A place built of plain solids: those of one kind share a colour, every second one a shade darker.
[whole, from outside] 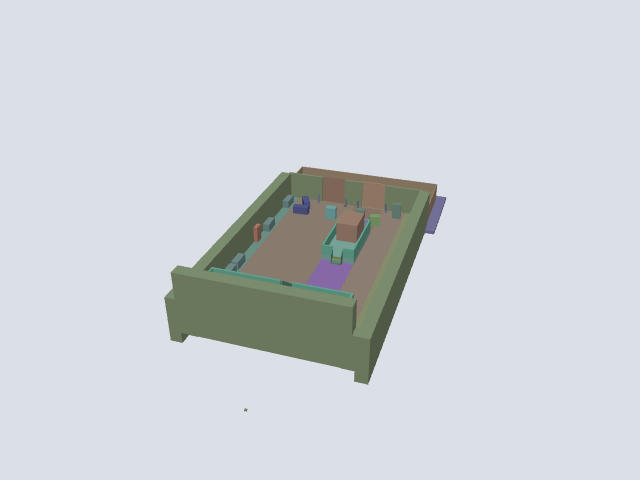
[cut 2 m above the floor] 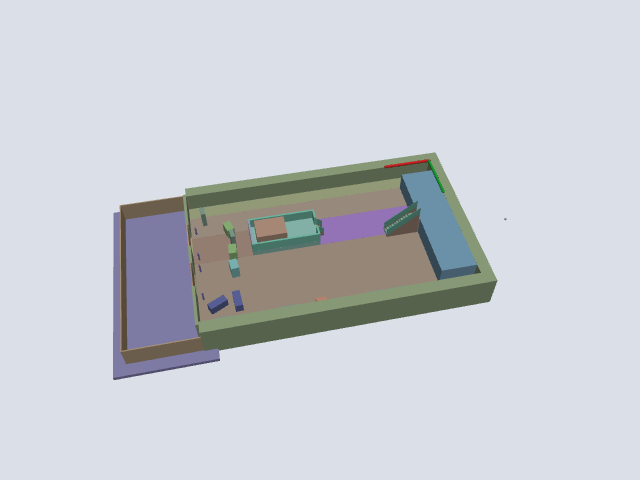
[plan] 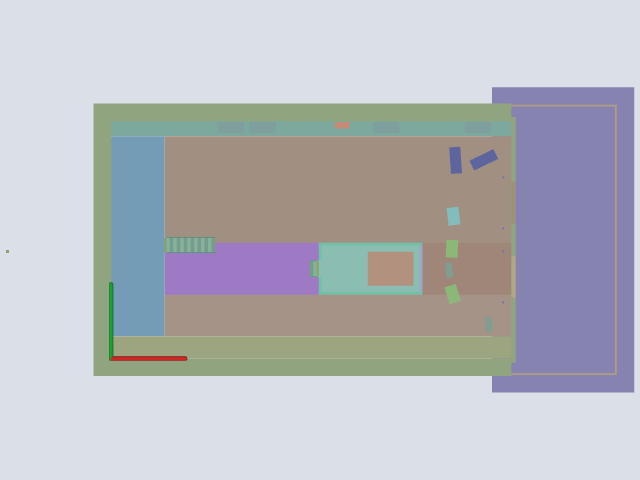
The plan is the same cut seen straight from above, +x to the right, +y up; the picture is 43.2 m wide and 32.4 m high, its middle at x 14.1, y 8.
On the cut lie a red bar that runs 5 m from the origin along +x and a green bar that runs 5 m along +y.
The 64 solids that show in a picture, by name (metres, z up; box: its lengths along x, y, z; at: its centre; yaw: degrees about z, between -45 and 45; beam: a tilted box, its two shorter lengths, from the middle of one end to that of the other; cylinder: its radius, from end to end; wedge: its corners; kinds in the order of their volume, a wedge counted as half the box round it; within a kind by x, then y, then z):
{
 "wall_brick_1": {"box": [1.2, 3.9, 3.6], "at": [-0.59, 0.76, 1.4]},
 "wall_brick_2": {"box": [1.2, 15.9, 6.36], "at": [-0.59, 8.26, 2.78]},
 "wall_brick_3": {"box": [1.2, 3.4, 3.6], "at": [-0.59, 15.51, 1.4]},
 "wall_brick_4": {"box": [28.2, 1.2, 4.75], "at": [12.91, -0.59, 0.82]},
 "wall_brick_5": {"box": [28.2, 1.2, 4.75], "at": [12.91, 16.61, 0.82]},
 "wall_brick_6": {"box": [0.3, 4.4, 4.75], "at": [27.16, 1.91, 0.82]},
 "wall_brick_7": {"box": [0.3, 2.2, 4.75], "at": [27.16, 8.01, 0.82]},
 "wall_brick_8": {"box": [0.3, 4.4, 4.75], "at": [27.16, 14.11, 0.82]},
 "floor_hall3a_concrete_1": {"box": [23.4, 7.2, 1.55], "at": [15.31, 11.41, -0.78]},
 "floor_mezz_concrete_1": {"box": [3.6, 13.5, 3.16], "at": [1.81, 8.26, 1.18]},
 "floor_hall1a_concrete_1": {"box": [23.4, 2.8, 1.55], "at": [15.31, 2.91, -0.78]},
 "yard_yard_asphalt_1": {"box": [9.6, 20.6, 0.4], "at": [30.51, 8.01, -1.35]},
 "floor_hall0a_concrete_1": {"box": [27.0, 1.5, 1.55], "at": [13.51, 0.76, -0.78]},
 "floor_hall4a_concrete_1": {"box": [27.0, 1.0, 1.55], "at": [13.51, 15.51, -0.78]},
 "floor_hall2b_concrete_1": {"box": [5.99, 3.5, 1.55], "at": [24.02, 6.06, -0.78]},
 "floor_pressdeck_metal_1": {"box": [7.0, 3.5, 1.0], "at": [17.52, 6.06, 0.1]},
 "press_sheetfed_metal_1": {"box": [3.1, 2.3, 2.15], "at": [18.87, 6.06, 1.62]},
 "floor_hall2a_concrete_1": {"box": [10.41, 3.5, 0.4], "at": [8.82, 6.06, -0.2]},
 "fence_metal_1": {"box": [7.24, 0.12, 2.6], "at": [30.51, -1.05, -0.25]},
 "fence_metal_2": {"box": [7.24, 0.12, 2.6], "at": [30.51, 17.07, -0.25]},
 "fence_metal_3": {"box": [0.12, 18.24, 2.6], "at": [34.07, 8.01, -0.25]},
 "rail_1": {"box": [0.2, 5.62, 1.1], "at": [3.51, 4.32, 3.31]},
 "rail_2": {"box": [0.2, 6.82, 1.1], "at": [3.51, 11.6, 3.31]},
 "rail_3": {"wedge": [[3.73, 7.13, 2.83], [3.73, 7.13, 3.71], [3.73, 7.18, 2.83], [3.73, 7.18, 3.71], [7.04, 7.13, 0.23], [7.04, 7.13, 1.11], [7.04, 7.18, 0.23], [7.04, 7.18, 1.11]]},
 "rail_4": {"wedge": [[3.73, 8.15, 2.83], [3.73, 8.15, 3.71], [3.73, 8.2, 2.83], [3.73, 8.2, 3.71], [7.04, 8.15, 0.23], [7.04, 8.15, 1.11], [7.04, 8.2, 0.23], [7.04, 8.2, 1.11]]},
 "rail_5": {"box": [0.2, 1.2, 1.1], "at": [14.12, 4.91, 1.15]},
 "rail_6": {"box": [0.2, 1.2, 1.1], "at": [14.12, 7.21, 1.15]},
 "rail_7": {"box": [7.0, 0.2, 1.1], "at": [17.52, 4.41, 1.15]},
 "rail_8": {"box": [7.0, 0.2, 1.1], "at": [17.52, 7.71, 1.15]},
 "bench_1": {"box": [1.8, 0.75, 0.88], "at": [8.08, 15.6, 0.44]},
 "bench_2": {"box": [1.8, 0.75, 0.88], "at": [10.21, 15.6, 0.44]},
 "bench_3": {"box": [1.8, 0.75, 0.91], "at": [18.57, 15.6, 0.46]},
 "bench_4": {"box": [1.8, 0.75, 0.91], "at": [24.77, 15.6, 0.45]},
 "step_1": {"box": [0.24, 0.97, 2.63], "at": [3.85, 7.66, 1.26]},
 "step_2": {"box": [0.24, 0.97, 2.44], "at": [4.08, 7.66, 1.17]},
 "step_3": {"box": [0.24, 0.97, 2.26], "at": [4.32, 7.66, 1.08]},
 "step_4": {"box": [0.24, 0.97, 2.07], "at": [4.55, 7.66, 0.99]},
 "step_5": {"box": [0.24, 0.97, 1.89], "at": [4.79, 7.66, 0.9]},
 "step_6": {"box": [0.24, 0.97, 1.71], "at": [5.02, 7.66, 0.8]},
 "step_7": {"box": [0.24, 0.97, 1.52], "at": [5.25, 7.66, 0.71]},
 "step_8": {"box": [0.24, 0.97, 1.34], "at": [5.49, 7.66, 0.62]},
 "step_9": {"box": [0.24, 0.97, 1.15], "at": [5.72, 7.66, 0.53]},
 "step_10": {"box": [0.24, 0.97, 0.97], "at": [5.96, 7.66, 0.43]},
 "step_11": {"box": [0.24, 0.97, 0.79], "at": [6.19, 7.66, 0.34]},
 "step_12": {"box": [0.24, 0.97, 0.6], "at": [6.43, 7.66, 0.25]},
 "step_13": {"box": [0.24, 0.97, 0.42], "at": [6.66, 7.66, 0.16]},
 "step_14": {"box": [0.24, 0.97, 0.23], "at": [6.89, 7.66, 0.07]},
 "step_15": {"box": [0.26, 1.01, 0.25], "at": [13.54, 6.06, 0.07]},
 "step_16": {"box": [0.26, 1.01, 0.45], "at": [13.77, 6.06, 0.17]},
 "floor_sill_concrete_1": {"box": [0.3, 2.8, 1.55], "at": [27.16, 5.51, -0.78]},
 "floor_sill_concrete_2": {"box": [0.3, 2.8, 1.55], "at": [27.16, 10.51, -0.78]},
 "bench_bind_1": {"box": [0.75, 1.8, 0.91], "at": [23.25, 13.38, 0.46], "yaw": 3.8},
 "bench_bind_2": {"box": [1.8, 0.75, 0.89], "at": [25.16, 13.41, 0.44], "yaw": 26.4},
 "pallets_bind_1": {"box": [0.8, 1.2, 1.15], "at": [23.01, 7.41, 0.57], "yaw": -2.5},
 "pallets_bind_2": {"box": [0.8, 1.2, 1.19], "at": [23.05, 4.35, 0.6], "yaw": 17.2},
 "shutter_metal_1": {"box": [0.12, 2.8, 3.3], "at": [27.21, 5.51, 1.65]},
 "shutter_metal_2": {"box": [0.12, 2.8, 3.3], "at": [27.21, 10.51, 1.65]},
 "cabinet_bind_1": {"box": [0.45, 1.0, 1.84], "at": [22.82, 5.97, 0.92], "yaw": 6.5},
 "cabinet_bind_2": {"box": [0.45, 1.0, 1.84], "at": [25.49, 2.3, 0.92], "yaw": 4.8},
 "load_cartons_bind_1": {"box": [0.8, 1.2, 1.42], "at": [23.11, 9.61, 0.71], "yaw": 6.9},
 "cabinet_1": {"box": [1.0, 0.45, 1.8], "at": [15.59, 15.75, 0.9]},
 "rail_pfe_1": {"box": [0.2, 3.5, 1.1], "at": [20.92, 6.06, 1.15]},
 "wall_1": {"wedge": [[3.73, 7.13, -0.05], [3.73, 7.13, 2.83], [3.73, 7.18, -0.05], [3.73, 7.18, 2.83], [7.04, 7.13, -0.05], [7.04, 7.13, 0.23], [7.04, 7.18, -0.05], [7.04, 7.18, 0.23]]},
 "wall_2": {"wedge": [[3.73, 8.15, -0.05], [3.73, 8.15, 2.83], [3.73, 8.2, -0.05], [3.73, 8.2, 2.83], [7.04, 8.15, -0.05], [7.04, 8.15, 0.23], [7.04, 8.2, -0.05], [7.04, 8.2, 0.23]]}
}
